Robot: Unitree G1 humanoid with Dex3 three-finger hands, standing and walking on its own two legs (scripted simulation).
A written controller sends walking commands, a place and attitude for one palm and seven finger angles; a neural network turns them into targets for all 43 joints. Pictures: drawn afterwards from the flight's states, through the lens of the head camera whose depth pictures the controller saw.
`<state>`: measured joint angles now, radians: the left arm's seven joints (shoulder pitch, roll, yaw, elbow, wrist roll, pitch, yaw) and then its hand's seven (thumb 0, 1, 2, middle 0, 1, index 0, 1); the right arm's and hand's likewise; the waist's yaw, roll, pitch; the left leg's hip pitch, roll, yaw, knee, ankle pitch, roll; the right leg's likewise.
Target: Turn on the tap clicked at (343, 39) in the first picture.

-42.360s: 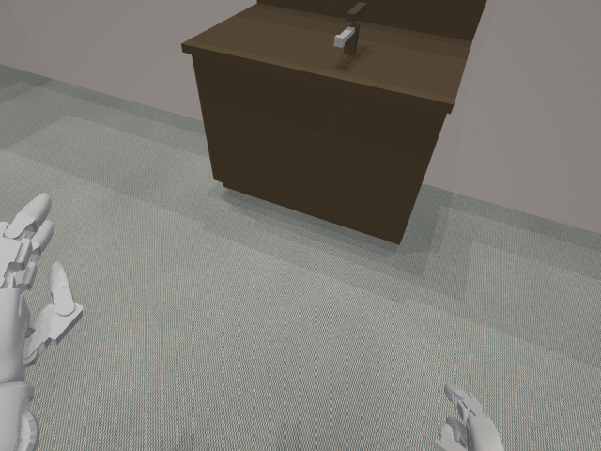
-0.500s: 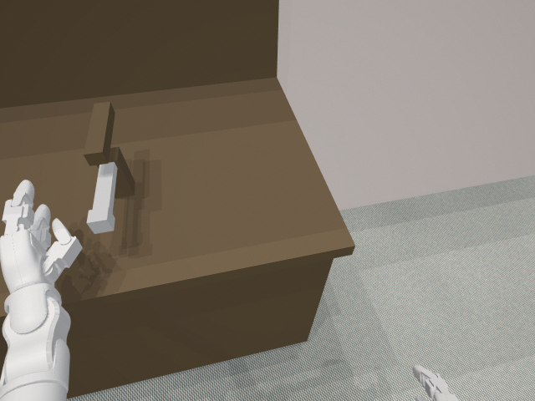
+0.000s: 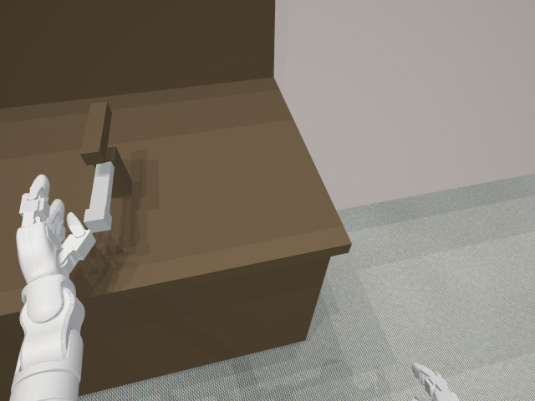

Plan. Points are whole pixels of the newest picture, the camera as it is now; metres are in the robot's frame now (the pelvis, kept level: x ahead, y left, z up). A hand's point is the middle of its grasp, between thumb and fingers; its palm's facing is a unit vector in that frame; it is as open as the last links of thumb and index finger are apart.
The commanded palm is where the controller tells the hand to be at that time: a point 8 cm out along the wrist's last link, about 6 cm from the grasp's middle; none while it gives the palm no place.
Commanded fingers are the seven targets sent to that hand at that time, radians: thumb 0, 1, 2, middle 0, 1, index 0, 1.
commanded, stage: push the lever round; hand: left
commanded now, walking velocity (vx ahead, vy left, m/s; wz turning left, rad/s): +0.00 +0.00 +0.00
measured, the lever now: (98, 219) +0.35 +0.28 +0.08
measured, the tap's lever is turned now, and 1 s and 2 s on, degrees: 0 28 57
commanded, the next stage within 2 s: none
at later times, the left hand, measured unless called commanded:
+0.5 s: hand (119, 230) +0.34 +0.24 +0.08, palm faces +0.52 -0.85 -0.05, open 7.7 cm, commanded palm +0.29 +0.28 +0.08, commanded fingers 0.00 0.90 0.90 -0.15 -0.15 -0.15 -0.15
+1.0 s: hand (146, 222) +0.35 +0.21 +0.08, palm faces +0.60 -0.80 -0.06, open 7.7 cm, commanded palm +0.30 +0.23 +0.08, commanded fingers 0.00 0.90 0.90 -0.15 -0.15 -0.15 -0.15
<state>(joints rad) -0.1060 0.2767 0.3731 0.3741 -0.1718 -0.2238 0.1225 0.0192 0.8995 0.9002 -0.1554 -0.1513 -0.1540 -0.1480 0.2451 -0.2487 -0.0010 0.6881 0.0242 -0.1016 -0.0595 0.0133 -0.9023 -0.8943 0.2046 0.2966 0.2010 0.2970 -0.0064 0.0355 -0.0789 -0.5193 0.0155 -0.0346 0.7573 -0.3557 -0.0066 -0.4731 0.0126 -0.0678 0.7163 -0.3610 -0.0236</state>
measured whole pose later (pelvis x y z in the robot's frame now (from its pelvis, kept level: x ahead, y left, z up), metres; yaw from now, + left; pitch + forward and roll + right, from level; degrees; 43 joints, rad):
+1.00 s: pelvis +0.00 +0.00 +0.00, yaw +1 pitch +6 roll -1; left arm -0.19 0.09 0.16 0.34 -0.02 -0.15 0.51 0.02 0.94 0.91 -0.15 -0.15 -0.15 -0.15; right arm 0.19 -0.22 -0.01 0.70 -0.01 -0.03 -0.04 0.01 -0.90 -0.89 0.20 0.30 0.20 0.30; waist 0.00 0.03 -0.08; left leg -0.50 0.01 -0.04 0.75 -0.35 -0.01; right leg -0.46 0.00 -0.07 0.72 -0.37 -0.03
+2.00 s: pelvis +0.00 -0.01 +0.00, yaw +1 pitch +9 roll -1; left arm -0.52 -0.04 0.21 0.65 0.09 -0.08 0.87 0.00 0.91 0.92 -0.16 -0.15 -0.15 -0.15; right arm 0.18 -0.19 -0.04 0.76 -0.08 0.05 0.00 0.01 -0.90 -0.89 0.20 0.30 0.20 0.30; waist -0.03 0.03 -0.12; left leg -0.57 0.02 -0.05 0.77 -0.36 -0.03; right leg -0.53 0.01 -0.08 0.75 -0.38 -0.04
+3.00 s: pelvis +0.01 -0.02 -0.01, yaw +1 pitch +13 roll -1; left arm -0.71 -0.04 0.31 0.81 0.14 -0.08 0.95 0.02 0.92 0.91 -0.16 -0.15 -0.15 -0.15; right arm 0.24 -0.19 -0.05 0.79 -0.12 0.03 0.06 0.01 -0.91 -0.89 0.20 0.30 0.20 0.30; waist -0.07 0.04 -0.15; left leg -0.65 0.02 -0.06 0.81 -0.38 -0.03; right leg -0.61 0.02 -0.09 0.79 -0.40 -0.05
